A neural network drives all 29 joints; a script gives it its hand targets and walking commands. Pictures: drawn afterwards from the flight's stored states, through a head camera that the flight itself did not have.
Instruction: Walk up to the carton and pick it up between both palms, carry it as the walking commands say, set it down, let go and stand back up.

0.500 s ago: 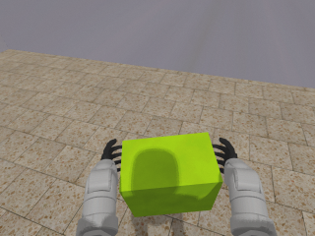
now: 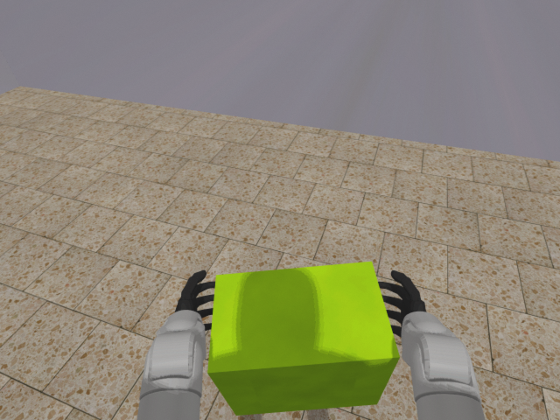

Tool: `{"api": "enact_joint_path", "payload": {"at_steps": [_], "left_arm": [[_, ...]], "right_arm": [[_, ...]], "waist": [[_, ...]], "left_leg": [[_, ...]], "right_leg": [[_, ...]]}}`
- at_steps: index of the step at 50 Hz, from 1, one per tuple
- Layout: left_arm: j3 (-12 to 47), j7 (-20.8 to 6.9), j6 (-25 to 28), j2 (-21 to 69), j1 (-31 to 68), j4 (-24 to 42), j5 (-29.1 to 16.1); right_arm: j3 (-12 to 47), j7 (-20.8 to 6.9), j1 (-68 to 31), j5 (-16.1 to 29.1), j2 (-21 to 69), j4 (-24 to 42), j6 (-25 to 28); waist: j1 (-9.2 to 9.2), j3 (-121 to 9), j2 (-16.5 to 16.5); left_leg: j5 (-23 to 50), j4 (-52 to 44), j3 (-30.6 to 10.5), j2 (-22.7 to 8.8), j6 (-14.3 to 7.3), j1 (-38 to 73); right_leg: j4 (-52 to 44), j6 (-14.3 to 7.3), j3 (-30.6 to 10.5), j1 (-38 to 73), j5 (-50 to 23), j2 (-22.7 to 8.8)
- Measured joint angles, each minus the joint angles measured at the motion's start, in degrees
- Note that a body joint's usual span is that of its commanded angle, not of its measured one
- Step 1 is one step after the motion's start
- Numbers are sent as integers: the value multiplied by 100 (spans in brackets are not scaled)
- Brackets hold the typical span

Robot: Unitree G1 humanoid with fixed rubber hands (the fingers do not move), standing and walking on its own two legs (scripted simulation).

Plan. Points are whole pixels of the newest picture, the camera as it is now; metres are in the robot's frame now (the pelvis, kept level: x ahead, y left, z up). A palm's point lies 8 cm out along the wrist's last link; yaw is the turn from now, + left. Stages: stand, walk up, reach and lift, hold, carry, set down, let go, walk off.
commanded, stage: reach and lift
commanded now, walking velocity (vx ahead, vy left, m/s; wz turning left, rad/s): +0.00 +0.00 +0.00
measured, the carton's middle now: (300, 342) +0.27 +0.00 -0.03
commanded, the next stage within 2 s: hold in 0.08 s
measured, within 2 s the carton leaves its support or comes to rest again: neither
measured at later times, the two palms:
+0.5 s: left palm (183, 330) +0.25 +0.17 +0.04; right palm (412, 329) +0.25 -0.16 +0.03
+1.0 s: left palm (184, 317) +0.27 +0.17 +0.04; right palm (408, 322) +0.26 -0.15 +0.03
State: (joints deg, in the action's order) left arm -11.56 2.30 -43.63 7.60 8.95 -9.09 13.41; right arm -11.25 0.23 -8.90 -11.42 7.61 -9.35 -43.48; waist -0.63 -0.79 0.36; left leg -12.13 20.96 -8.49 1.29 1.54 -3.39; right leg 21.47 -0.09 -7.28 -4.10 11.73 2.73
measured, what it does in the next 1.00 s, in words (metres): stands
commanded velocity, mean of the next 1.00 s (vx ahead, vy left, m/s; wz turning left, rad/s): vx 0.00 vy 0.00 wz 0.00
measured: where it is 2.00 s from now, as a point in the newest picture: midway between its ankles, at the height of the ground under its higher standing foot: outside the picture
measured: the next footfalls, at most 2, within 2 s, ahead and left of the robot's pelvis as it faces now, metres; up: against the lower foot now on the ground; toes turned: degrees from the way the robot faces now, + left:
left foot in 1.88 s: -0.06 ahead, +0.09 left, +0.00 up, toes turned -15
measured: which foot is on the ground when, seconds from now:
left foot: down 0.00-1.00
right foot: down 0.00-1.00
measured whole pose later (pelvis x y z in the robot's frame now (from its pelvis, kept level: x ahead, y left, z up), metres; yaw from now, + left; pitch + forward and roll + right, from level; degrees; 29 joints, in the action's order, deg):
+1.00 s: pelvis -0.01 +0.01 +0.00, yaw -1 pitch -5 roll +0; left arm -13.6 2.3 -43.1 8.1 12.1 -12.2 14.0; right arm -13.6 0.0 -11.9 -12.4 8.0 -12.5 -42.9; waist -0.8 -1.4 0.6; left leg -12.6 23.2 -7.3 2.0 0.7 -5.4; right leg 23.2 0.8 -7.9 -6.0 12.0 2.1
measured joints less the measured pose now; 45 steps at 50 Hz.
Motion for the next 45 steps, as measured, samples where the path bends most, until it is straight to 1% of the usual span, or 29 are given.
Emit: {"api": "enact_joint_path", "payload": {"at_steps": [6, 13, 21, 37, 41, 45], "left_arm": [[82, -11, -9, -7, -69, 99, -6], [75, -21, -10, -10, -94, 115, -5], [-74, -35, 5, 11, 102, -33, 39], [-468, -78, 117, 52, 755, -638, 188], [-476, -76, 128, 69, 731, -640, 187], [-422, -51, 121, 106, 563, -506, 149]], "right_arm": [[57, 28, 140, 61, -14, 165, -7], [85, 48, 154, 76, -15, 177, -20], [-27, 40, -83, 31, 10, -21, -4], [-496, -3, -666, -176, 119, -553, 125], [-483, -9, -635, -180, 112, -544, 127], [-399, -21, -511, -143, 83, -450, 103]], "waist": [[6, 5, -1], [38, 23, -8], [44, 73, -8], [2, 67, -11], [5, 27, -8], [2, -27, 4]], "left_leg": [[19, -12, 7, -18, 12, -21], [33, 51, 4, -18, 22, -73], [21, 248, -17, 3, 23, -199], [-64, 552, 64, 59, -31, -412], [-70, 500, 93, 67, -51, -393], [-62, 387, 112, 73, -70, -324]], "right_leg": [[-13, -9, -3, -24, -27, 16], [40, -9, 6, -70, -46, 24], [177, 9, 37, -161, -53, 25], [438, 78, -13, -366, 10, 0], [396, 90, -37, -356, 19, -17], [299, 97, -53, -298, 20, -39]]}}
